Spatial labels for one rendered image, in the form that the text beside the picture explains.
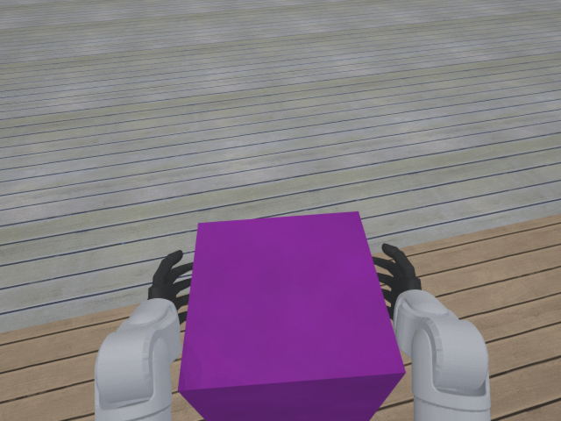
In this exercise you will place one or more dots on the robot left forearm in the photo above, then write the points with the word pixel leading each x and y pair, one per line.
pixel 132 370

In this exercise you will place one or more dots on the right robot hand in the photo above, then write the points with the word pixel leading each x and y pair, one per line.
pixel 404 275

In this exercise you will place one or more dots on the left robot hand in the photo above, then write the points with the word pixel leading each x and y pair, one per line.
pixel 164 285

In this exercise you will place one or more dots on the carton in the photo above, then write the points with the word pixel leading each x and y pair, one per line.
pixel 287 322

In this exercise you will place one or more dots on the robot right forearm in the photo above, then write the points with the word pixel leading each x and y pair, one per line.
pixel 450 377

